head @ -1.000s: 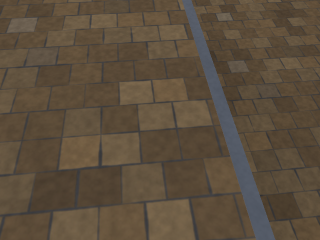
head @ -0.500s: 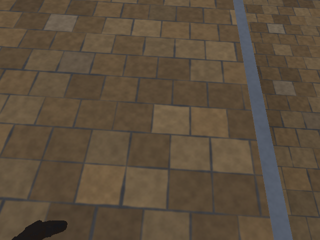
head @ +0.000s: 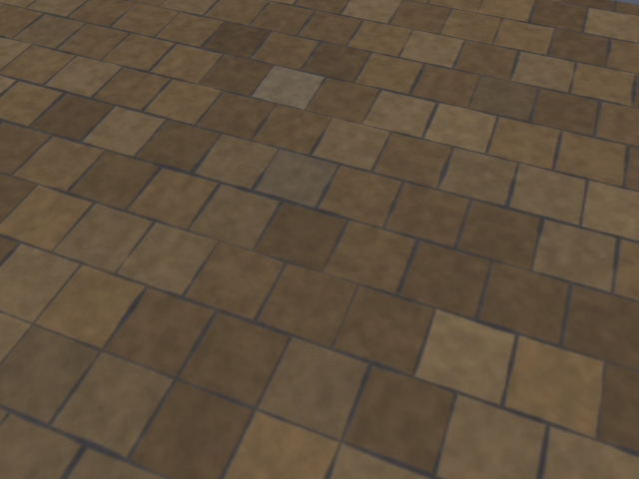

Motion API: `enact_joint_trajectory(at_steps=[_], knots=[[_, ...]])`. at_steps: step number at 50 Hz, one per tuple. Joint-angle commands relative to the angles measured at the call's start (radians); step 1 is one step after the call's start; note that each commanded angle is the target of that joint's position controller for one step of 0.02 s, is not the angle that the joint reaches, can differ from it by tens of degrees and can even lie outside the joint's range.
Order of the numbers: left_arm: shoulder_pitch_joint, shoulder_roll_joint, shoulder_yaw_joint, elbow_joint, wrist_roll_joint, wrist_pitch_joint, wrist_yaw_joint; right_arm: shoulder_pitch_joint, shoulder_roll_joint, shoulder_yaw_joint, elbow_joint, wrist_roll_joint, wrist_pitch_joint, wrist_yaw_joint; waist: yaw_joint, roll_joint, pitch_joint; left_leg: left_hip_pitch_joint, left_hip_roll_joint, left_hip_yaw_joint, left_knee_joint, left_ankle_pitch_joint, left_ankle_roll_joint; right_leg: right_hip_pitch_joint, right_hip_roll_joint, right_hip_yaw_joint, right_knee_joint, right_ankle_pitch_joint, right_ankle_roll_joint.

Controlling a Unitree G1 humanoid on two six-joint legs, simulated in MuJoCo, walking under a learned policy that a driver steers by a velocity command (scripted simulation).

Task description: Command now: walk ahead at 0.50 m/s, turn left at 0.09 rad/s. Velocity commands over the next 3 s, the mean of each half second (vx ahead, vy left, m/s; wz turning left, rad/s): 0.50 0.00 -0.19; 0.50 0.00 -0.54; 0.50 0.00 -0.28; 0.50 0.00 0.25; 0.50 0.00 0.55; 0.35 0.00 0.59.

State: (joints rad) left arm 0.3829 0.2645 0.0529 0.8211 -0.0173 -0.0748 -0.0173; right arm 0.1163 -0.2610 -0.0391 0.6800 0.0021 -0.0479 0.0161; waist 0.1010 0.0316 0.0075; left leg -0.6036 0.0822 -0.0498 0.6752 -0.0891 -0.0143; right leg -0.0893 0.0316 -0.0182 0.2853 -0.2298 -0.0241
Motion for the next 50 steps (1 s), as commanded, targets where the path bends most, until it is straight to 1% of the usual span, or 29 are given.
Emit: enact_joint_trajectory(at_steps=[1, 3, 4, 5, 6, 7, 8, 9, 10, 11, 13, 15, 18, 22, 27, 30, 31, 32, 33, 34, 35, 36, 37, 38, 39, 41, 43, 47, 50], knots=[[-0.007, 0.197, 0.046, -0.046, -0.009, 0.000, 0.007, -0.109, -0.062, -0.013, -0.089, 0.013, -0.027, 0.010, -0.012, -0.116, 0.034, 0.063, -0.024, 0.035, -0.091, 0.030, 0.004, -0.034, -0.264, 0.165, -0.103, 0.156, -0.168], [-0.003, 0.209, 0.050, -0.036, -0.012, 0.014, 0.011, -0.115, -0.079, -0.019, -0.095, 0.013, -0.035, 0.017, -0.027, -0.123, 0.036, 0.091, -0.037, 0.046, -0.139, -0.021, 0.030, 0.007, -0.286, 0.175, -0.063, 0.186, -0.151], [-0.008, 0.214, 0.052, -0.032, -0.011, 0.022, 0.014, -0.079, -0.090, -0.024, -0.089, 0.012, -0.040, 0.017, -0.058, -0.122, 0.022, 0.157, -0.050, 0.060, -0.175, -0.031, 0.051, 0.007, -0.287, 0.170, -0.023, 0.243, -0.136], [-0.020, 0.205, 0.048, -0.034, -0.013, 0.025, 0.019, 0.001, -0.115, -0.039, -0.067, 0.012, -0.042, 0.014, -0.110, -0.125, -0.021, 0.295, -0.071, 0.071, -0.225, -0.023, 0.073, -0.010, -0.256, 0.136, 0.072, 0.373, -0.109], [-0.022, 0.168, 0.035, -0.038, -0.003, 0.023, 0.021, 0.143, -0.168, -0.064, -0.028, 0.007, -0.043, 0.005, -0.175, -0.093, -0.121, 0.514, -0.043, 0.039, -0.232, -0.015, 0.109, -0.077, -0.198, 0.075, 0.267, 0.428, -0.072], [-0.015, 0.085, 0.005, -0.079, 0.020, 0.015, 0.021, 0.305, -0.250, -0.082, -0.008, -0.016, -0.038, -0.005, -0.223, 0.070, -0.280, 0.845, 0.195, -0.263, -0.222, -0.052, 0.196, -0.348, -0.108, 0.006, 0.617, 0.145, -0.008], [0.041, 0.047, -0.007, -0.088, 0.006, -0.003, 0.022, 0.349, -0.286, -0.090, 0.009, -0.007, -0.033, 0.000, -0.204, 0.280, -0.329, 0.960, 0.330, -0.609, -0.335, -0.228, 0.309, -0.621, 0.006, 0.055, 0.858, -0.350, 0.017], [-0.017, 0.150, 0.020, -0.084, -0.016, -0.011, 0.018, 0.317, -0.201, -0.067, 0.006, 0.003, -0.035, 0.000, -0.224, 0.160, -0.224, 0.877, 0.300, -0.555, -0.362, -0.334, 0.284, -0.719, -0.049, 0.129, 0.968, -0.314, 0.013], [-0.069, 0.172, 0.029, -0.098, -0.026, -0.015, 0.011, 0.254, -0.158, -0.051, -0.002, 0.004, -0.039, 0.001, -0.204, 0.134, -0.133, 0.768, 0.266, -0.421, -0.381, -0.310, 0.252, -0.735, -0.089, 0.118, 0.958, -0.221, -0.001], [-0.095, 0.160, 0.030, -0.096, -0.019, -0.012, 0.012, 0.188, -0.134, -0.043, -0.007, -0.005, -0.042, 0.004, -0.174, 0.086, -0.088, 0.663, 0.223, -0.329, -0.412, -0.242, 0.232, -0.697, -0.122, 0.103, 0.921, -0.143, 0.002], [-0.082, 0.131, 0.032, -0.088, -0.011, 0.011, 0.010, 0.125, -0.091, -0.033, -0.003, -0.016, -0.056, 0.006, -0.124, 0.095, -0.027, 0.516, 0.175, -0.191, -0.472, -0.088, 0.214, -0.612, -0.156, 0.116, 0.860, -0.058, 0.015], [-0.076, 0.097, 0.027, -0.086, -0.011, 0.030, 0.010, 0.115, -0.097, -0.040, 0.012, -0.019, -0.073, 0.002, -0.103, 0.071, -0.016, 0.464, 0.171, -0.100, -0.508, 0.052, 0.220, -0.591, -0.153, 0.119, 0.836, 0.003, 0.033], [-0.131, 0.075, 0.022, -0.113, -0.003, 0.036, 0.010, 0.123, -0.123, -0.051, 0.040, -0.022, -0.075, -0.008, -0.102, 0.026, 0.006, 0.475, 0.167, 0.006, -0.523, 0.174, 0.213, -0.632, -0.150, 0.132, 0.711, 0.129, 0.046], [-0.247, 0.051, 0.007, -0.151, -0.001, 0.024, -0.008, 0.150, -0.150, -0.057, 0.071, -0.013, -0.067, -0.021, -0.142, 0.012, 0.037, 0.509, 0.153, 0.119, -0.543, 0.197, 0.183, -0.604, -0.133, 0.079, 0.494, 0.302, 0.028], [-0.382, 0.050, 0.000, -0.225, -0.003, 0.024, -0.042, 0.223, -0.182, -0.069, 0.119, 0.008, -0.033, -0.029, -0.180, 0.004, 0.083, 0.670, 0.196, 0.187, -0.486, 0.300, 0.158, -0.636, -0.110, 0.006, 0.356, 0.233, -0.022], [-0.335, 0.089, 0.022, -0.242, -0.001, 0.030, -0.053, 0.211, -0.223, -0.079, 0.116, 0.015, -0.010, -0.041, -0.124, 0.059, 0.011, 0.725, 0.196, 0.233, -0.306, 0.754, 0.124, -0.486, -0.025, -0.082, 0.347, 0.081, -0.077], [-0.241, 0.122, 0.041, -0.225, -0.003, 0.033, -0.051, 0.203, -0.235, -0.082, 0.113, 0.015, 0.000, -0.047, -0.068, 0.070, -0.045, 0.713, 0.185, 0.246, -0.166, 0.873, 0.111, -0.362, 0.015, -0.103, 0.340, 0.045, -0.103], [-0.084, 0.174, 0.071, -0.187, -0.005, 0.036, -0.039, 0.186, -0.233, -0.079, 0.106, 0.018, 0.003, -0.052, 0.021, 0.049, -0.124, 0.614, 0.150, 0.269, 0.044, 0.827, 0.080, -0.121, 0.047, -0.090, 0.268, 0.107, -0.143], [0.055, 0.263, 0.101, -0.159, -0.005, 0.050, -0.014, 0.210, -0.184, -0.059, 0.084, -0.006, -0.007, -0.052, 0.063, -0.086, -0.220, 0.347, 0.095, 0.268, 0.362, 0.415, 0.036, 0.194, -0.107, 0.159, 0.255, 0.142, -0.207], [-0.011, 0.332, 0.104, -0.187, -0.012, 0.042, -0.011, 0.272, -0.066, -0.019, 0.030, -0.020, -0.039, -0.036, -0.054, -0.303, -0.320, -0.073, -0.144, 0.135, 0.728, -0.463, -0.026, 0.479, -0.351, 0.765, 0.109, -0.007, -0.418], [0.020, 0.251, 0.081, -0.197, -0.004, 0.034, -0.014, 0.182, -0.158, -0.036, 0.020, 0.010, -0.080, -0.015, 0.025, -0.173, -0.384, -0.176, -0.099, -0.070, 0.780, -0.460, -0.003, 0.501, -0.365, 0.823, 0.023, -0.077, -0.403], [-0.006, 0.202, 0.068, -0.189, 0.002, 0.024, -0.013, 0.101, -0.173, -0.038, -0.011, 0.042, -0.097, -0.007, 0.021, -0.129, -0.246, -0.220, -0.056, -0.060, 0.736, -0.384, 0.018, 0.395, -0.328, 0.665, 0.020, -0.032, -0.354], [-0.065, 0.180, 0.060, -0.190, 0.000, 0.017, -0.014, 0.087, -0.154, -0.033, -0.013, 0.028, -0.103, -0.012, -0.034, -0.030, -0.137, -0.188, -0.012, -0.052, 0.624, -0.312, 0.022, 0.228, -0.277, 0.543, 0.014, 0.075, -0.315], [-0.124, 0.146, 0.050, -0.201, 0.002, 0.014, -0.011, 0.082, -0.164, -0.040, -0.005, 0.000, -0.098, -0.020, -0.069, -0.024, -0.099, -0.124, 0.019, -0.047, 0.532, -0.275, 0.015, 0.113, -0.243, 0.464, 0.004, 0.172, -0.291], [-0.157, 0.134, 0.044, -0.219, 0.013, 0.014, -0.006, 0.100, -0.167, -0.045, -0.003, -0.009, -0.086, -0.019, -0.099, -0.043, -0.073, -0.063, 0.031, -0.049, 0.499, -0.250, 0.006, 0.024, -0.218, 0.424, -0.021, 0.240, -0.288], [-0.169, 0.145, 0.048, -0.220, 0.012, 0.010, 0.001, 0.120, -0.146, -0.043, -0.003, -0.018, -0.063, -0.020, -0.124, -0.054, -0.057, -0.016, 0.031, -0.029, 0.423, -0.229, -0.025, -0.074, -0.201, 0.384, -0.051, 0.321, -0.298], [-0.151, 0.171, 0.054, -0.208, 0.008, 0.009, 0.014, 0.076, -0.119, -0.032, -0.019, -0.021, -0.050, -0.023, -0.119, -0.056, -0.030, -0.008, 0.018, -0.008, 0.305, -0.156, -0.055, -0.150, -0.172, 0.321, -0.063, 0.351, -0.288], [-0.102, 0.186, 0.060, -0.187, -0.001, 0.023, 0.027, -0.085, -0.081, -0.014, -0.051, -0.016, -0.055, -0.013, -0.053, -0.099, -0.007, 0.091, -0.047, 0.013, -0.013, 0.134, -0.066, -0.218, -0.096, 0.251, -0.037, 0.238, -0.213], [-0.045, 0.184, 0.061, -0.164, -0.013, 0.030, 0.029, -0.144, -0.101, -0.019, -0.073, 0.006, -0.064, -0.002, -0.028, -0.119, -0.016, 0.135, -0.075, -0.010, -0.117, 0.163, -0.054, -0.165, -0.125, 0.324, 0.010, 0.162, -0.195]])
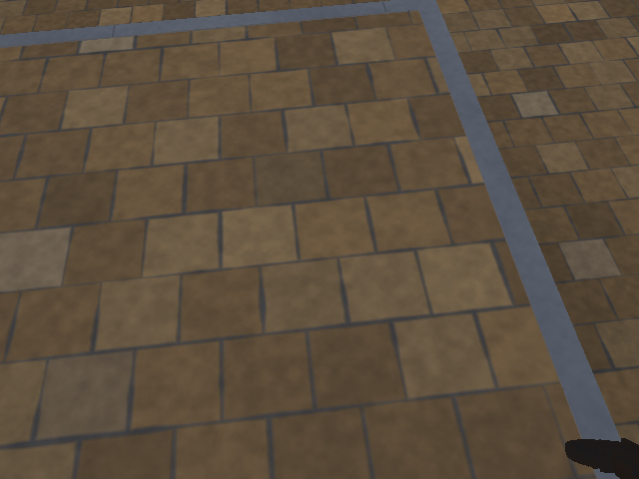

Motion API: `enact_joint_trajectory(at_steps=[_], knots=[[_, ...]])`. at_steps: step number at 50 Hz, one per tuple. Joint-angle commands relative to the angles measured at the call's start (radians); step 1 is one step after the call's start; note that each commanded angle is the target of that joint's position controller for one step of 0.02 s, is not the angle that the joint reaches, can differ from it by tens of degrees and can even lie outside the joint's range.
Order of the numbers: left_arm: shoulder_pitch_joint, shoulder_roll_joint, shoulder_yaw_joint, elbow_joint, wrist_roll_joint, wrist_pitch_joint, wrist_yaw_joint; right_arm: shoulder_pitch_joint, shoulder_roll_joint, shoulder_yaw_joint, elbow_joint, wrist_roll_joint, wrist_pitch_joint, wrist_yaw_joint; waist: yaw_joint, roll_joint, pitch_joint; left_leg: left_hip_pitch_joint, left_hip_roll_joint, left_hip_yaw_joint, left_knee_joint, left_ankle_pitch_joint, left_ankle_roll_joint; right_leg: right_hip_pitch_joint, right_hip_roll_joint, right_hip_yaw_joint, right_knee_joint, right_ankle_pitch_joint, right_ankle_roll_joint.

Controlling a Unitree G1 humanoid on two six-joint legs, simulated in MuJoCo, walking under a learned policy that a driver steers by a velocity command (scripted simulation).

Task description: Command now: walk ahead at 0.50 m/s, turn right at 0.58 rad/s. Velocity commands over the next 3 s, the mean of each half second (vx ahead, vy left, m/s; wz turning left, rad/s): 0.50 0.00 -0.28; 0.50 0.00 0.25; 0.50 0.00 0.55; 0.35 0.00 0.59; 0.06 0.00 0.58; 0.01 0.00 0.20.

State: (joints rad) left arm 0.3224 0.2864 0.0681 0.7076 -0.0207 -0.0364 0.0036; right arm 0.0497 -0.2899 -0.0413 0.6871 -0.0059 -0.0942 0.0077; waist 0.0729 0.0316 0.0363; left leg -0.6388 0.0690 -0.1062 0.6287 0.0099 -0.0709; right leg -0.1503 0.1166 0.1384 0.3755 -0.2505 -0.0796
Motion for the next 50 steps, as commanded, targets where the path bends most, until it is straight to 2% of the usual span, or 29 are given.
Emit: enact_joint_trajectory(at_steps=[1, 4, 5, 6, 7, 8, 9, 10, 11, 13, 14, 17, 20, 24, 27, 28, 29, 30, 31, 32, 33, 34, 35, 36, 37, 39, 41, 45, 50], knots=[[0.026, 0.156, 0.045, -0.047, -0.012, -0.007, 0.010, -0.080, -0.088, -0.023, -0.084, 0.016, -0.021, 0.010, -0.003, -0.122, -0.048, 0.177, -0.064, 0.031, -0.101, 0.039, 0.012, -0.067, -0.223, 0.204, -0.051, 0.155, -0.133], [0.010, 0.142, 0.043, -0.045, -0.003, -0.002, 0.013, 0.003, -0.120, -0.041, -0.064, 0.017, -0.034, 0.015, -0.057, -0.161, -0.062, 0.267, -0.057, 0.041, -0.151, -0.043, 0.064, -0.004, -0.255, 0.262, 0.040, 0.160, -0.107], [0.014, 0.111, 0.032, -0.044, 0.002, -0.003, 0.011, 0.084, -0.134, -0.053, -0.042, 0.009, -0.037, 0.011, -0.094, -0.158, -0.100, 0.388, -0.056, 0.058, -0.179, -0.052, 0.092, -0.013, -0.219, 0.238, 0.118, 0.216, -0.082], [0.023, 0.063, 0.013, -0.053, 0.014, -0.003, 0.008, 0.198, -0.175, -0.065, -0.033, -0.009, -0.043, 0.005, -0.143, -0.090, -0.210, 0.594, 0.066, -0.055, -0.166, -0.095, 0.151, -0.080, -0.164, 0.176, 0.340, 0.165, -0.047], [0.157, 0.006, -0.005, -0.066, -0.004, -0.010, 0.009, 0.310, -0.266, -0.088, 0.000, -0.025, -0.033, 0.004, -0.112, 0.193, -0.331, 0.919, 0.279, -0.465, -0.234, -0.285, 0.317, -0.400, -0.015, 0.038, 0.673, -0.145, 0.036], [0.159, 0.074, 0.001, -0.059, -0.016, -0.014, 0.013, 0.353, -0.213, -0.082, 0.026, 0.007, -0.026, 0.015, -0.133, 0.254, -0.311, 0.941, 0.341, -0.714, -0.340, -0.584, 0.358, -0.584, -0.043, 0.037, 0.837, -0.333, 0.053], [0.062, 0.142, 0.019, -0.063, -0.016, -0.013, 0.013, 0.305, -0.145, -0.061, 0.016, 0.017, -0.024, 0.014, -0.154, 0.138, -0.174, 0.831, 0.304, -0.613, -0.364, -0.643, 0.318, -0.639, -0.086, 0.056, 0.894, -0.256, 0.051], [-0.017, 0.141, 0.018, -0.079, -0.004, -0.011, 0.013, 0.255, -0.119, -0.050, 0.007, 0.007, -0.016, 0.013, -0.145, 0.070, -0.106, 0.728, 0.261, -0.481, -0.365, -0.552, 0.286, -0.631, -0.120, 0.014, 0.893, -0.188, 0.051], [-0.067, 0.126, 0.015, -0.094, 0.011, -0.016, 0.010, 0.222, -0.097, -0.041, 0.012, 0.002, -0.011, 0.013, -0.132, 0.045, -0.047, 0.633, 0.217, -0.382, -0.385, -0.445, 0.281, -0.623, -0.146, -0.002, 0.840, -0.137, 0.050], [-0.058, 0.092, 0.012, -0.091, 0.011, -0.019, 0.001, 0.197, -0.073, -0.031, 0.020, -0.005, -0.013, 0.010, -0.092, 0.081, -0.030, 0.538, 0.159, -0.267, -0.424, -0.294, 0.268, -0.544, -0.194, -0.023, 0.750, -0.069, 0.051], [-0.050, 0.074, 0.008, -0.086, 0.010, -0.020, -0.002, 0.202, -0.072, -0.031, 0.027, 0.001, -0.015, 0.010, -0.086, 0.086, -0.036, 0.525, 0.148, -0.231, -0.438, -0.240, 0.276, -0.528, -0.200, -0.040, 0.719, -0.058, 0.056], [-0.116, 0.044, -0.007, -0.105, 0.017, -0.024, -0.004, 0.230, -0.116, -0.042, 0.054, 0.012, -0.018, 0.004, -0.096, 0.057, -0.024, 0.521, 0.155, -0.154, -0.479, -0.107, 0.303, -0.553, -0.218, -0.068, 0.578, 0.028, 0.077], [-0.207, 0.016, -0.020, -0.119, 0.014, -0.033, -0.011, 0.270, -0.138, -0.047, 0.079, 0.021, -0.004, -0.001, -0.125, 0.039, -0.023, 0.529, 0.133, -0.060, -0.483, -0.014, 0.283, -0.518, -0.209, -0.092, 0.397, 0.188, 0.089], [-0.314, 0.018, -0.020, -0.138, 0.004, -0.040, -0.027, 0.335, -0.150, -0.046, 0.115, 0.031, 0.011, -0.002, -0.160, 0.047, 0.001, 0.536, 0.134, -0.007, -0.466, 0.007, 0.258, -0.437, -0.176, -0.120, 0.244, 0.296, 0.089], [-0.362, 0.031, -0.009, -0.161, 0.001, -0.047, -0.047, 0.352, -0.159, -0.050, 0.135, 0.034, 0.029, -0.007, -0.152, 0.055, 0.008, 0.616, 0.177, -0.020, -0.418, 0.073, 0.242, -0.436, -0.163, -0.118, 0.181, 0.238, 0.048], [-0.355, 0.038, -0.005, -0.161, 0.003, -0.049, -0.051, 0.350, -0.168, -0.054, 0.139, 0.036, 0.036, -0.010, -0.139, 0.058, 0.002, 0.635, 0.186, -0.019, -0.392, 0.110, 0.234, -0.410, -0.155, -0.124, 0.163, 0.203, 0.034], [-0.318, 0.046, 0.003, -0.154, -0.004, -0.051, -0.050, 0.353, -0.155, -0.049, 0.151, 0.038, 0.040, -0.014, -0.106, 0.074, -0.016, 0.621, 0.184, -0.021, -0.351, 0.171, 0.221, -0.309, -0.139, -0.127, 0.125, 0.181, 0.018], [-0.211, 0.081, 0.024, -0.122, 0.001, -0.052, -0.043, 0.337, -0.151, -0.045, 0.152, 0.041, 0.043, -0.016, -0.041, 0.060, -0.071, 0.590, 0.146, 0.010, -0.238, 0.298, 0.199, -0.140, -0.115, -0.145, 0.088, 0.199, -0.005], [-0.047, 0.139, 0.051, -0.078, 0.012, -0.052, -0.032, 0.322, -0.132, -0.035, 0.141, 0.033, 0.042, -0.020, 0.034, 0.031, -0.182, 0.475, 0.092, 0.048, -0.041, 0.263, 0.165, 0.122, -0.165, -0.100, 0.106, 0.231, -0.038], [0.120, 0.233, 0.071, -0.055, 0.020, -0.044, -0.018, 0.359, -0.056, -0.006, 0.109, -0.007, 0.035, -0.020, 0.064, -0.176, -0.347, 0.190, -0.009, 0.107, 0.322, -0.162, 0.111, 0.474, -0.423, 0.184, 0.146, 0.308, -0.111], [0.146, 0.221, 0.065, -0.039, 0.004, -0.035, -0.018, 0.447, -0.015, 0.008, 0.118, 0.023, 0.020, -0.015, 0.038, -0.360, -0.460, -0.043, -0.095, 0.034, 0.563, -0.585, 0.087, 0.589, -0.546, 0.537, 0.003, 0.019, -0.212], [0.100, 0.144, 0.045, -0.038, 0.004, -0.036, -0.017, 0.384, -0.125, -0.026, 0.129, 0.050, 0.015, -0.013, 0.048, -0.224, -0.315, -0.123, -0.043, -0.026, 0.667, -0.537, 0.091, 0.453, -0.507, 0.484, -0.045, -0.108, -0.174], [0.026, 0.106, 0.029, -0.044, 0.006, -0.039, -0.015, 0.302, -0.142, -0.035, 0.107, 0.058, 0.014, -0.009, 0.026, -0.178, -0.190, -0.141, -0.006, -0.007, 0.673, -0.439, 0.096, 0.310, -0.470, 0.342, -0.068, -0.088, -0.140], [-0.042, 0.073, 0.018, -0.042, 0.015, -0.045, -0.020, 0.268, -0.122, -0.036, 0.106, 0.048, 0.020, -0.010, -0.009, -0.121, -0.116, -0.103, 0.025, -0.001, 0.640, -0.363, 0.089, 0.174, -0.428, 0.242, -0.112, -0.022, -0.124], [-0.095, 0.041, 0.010, -0.048, 0.023, -0.053, -0.025, 0.269, -0.115, -0.042, 0.105, 0.038, 0.033, -0.014, -0.041, -0.146, -0.071, -0.067, 0.048, -0.005, 0.603, -0.304, 0.084, 0.085, -0.391, 0.153, -0.153, 0.013, -0.114], [-0.135, 0.021, 0.013, -0.030, 0.029, -0.069, -0.026, 0.307, -0.070, -0.041, 0.123, 0.043, 0.059, -0.017, -0.082, -0.162, -0.039, 0.018, 0.063, -0.008, 0.579, -0.245, 0.072, -0.021, -0.359, 0.040, -0.217, 0.074, -0.103], [-0.128, 0.033, 0.021, -0.009, 0.033, -0.082, -0.021, 0.279, -0.053, -0.042, 0.113, 0.043, 0.074, -0.021, -0.091, -0.112, -0.010, -0.009, 0.060, -0.024, 0.545, -0.194, 0.064, -0.036, -0.364, -0.034, -0.240, 0.174, -0.111], [-0.100, 0.060, 0.033, 0.028, 0.035, -0.081, -0.004, 0.198, -0.033, -0.036, 0.092, 0.038, 0.072, -0.010, -0.079, -0.078, 0.007, -0.083, 0.055, -0.046, 0.356, -0.044, 0.057, 0.044, -0.364, -0.159, -0.235, 0.329, -0.107], [-0.036, 0.100, 0.047, 0.068, 0.019, -0.063, 0.004, 0.033, -0.011, -0.017, 0.042, 0.027, 0.073, 0.022, -0.008, -0.042, 0.074, -0.084, 0.063, 0.064, 0.150, 0.041, 0.088, 0.127, -0.377, -0.283, -0.250, 0.382, -0.088]])
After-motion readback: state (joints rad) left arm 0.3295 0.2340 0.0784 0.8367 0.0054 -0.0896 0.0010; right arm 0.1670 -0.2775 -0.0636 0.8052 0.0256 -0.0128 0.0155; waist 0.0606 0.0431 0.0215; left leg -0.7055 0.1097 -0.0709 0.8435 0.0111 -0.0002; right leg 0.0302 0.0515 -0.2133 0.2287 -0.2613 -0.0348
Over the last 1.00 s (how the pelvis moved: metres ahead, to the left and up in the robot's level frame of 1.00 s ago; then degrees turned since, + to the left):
0.53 -0.05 0.00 -26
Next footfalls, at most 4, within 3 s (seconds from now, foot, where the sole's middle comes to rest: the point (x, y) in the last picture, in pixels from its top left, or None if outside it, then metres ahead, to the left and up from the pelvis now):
0.12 left None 0.25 0.14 -0.78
0.62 right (440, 469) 0.48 -0.15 -0.78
1.16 left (325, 337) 0.77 0.10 -0.78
1.64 right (372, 230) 1.10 0.00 -0.78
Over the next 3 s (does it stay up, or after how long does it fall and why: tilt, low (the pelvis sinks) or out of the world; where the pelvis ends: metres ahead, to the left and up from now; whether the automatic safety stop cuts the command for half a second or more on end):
stays up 1.08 0.17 -0.01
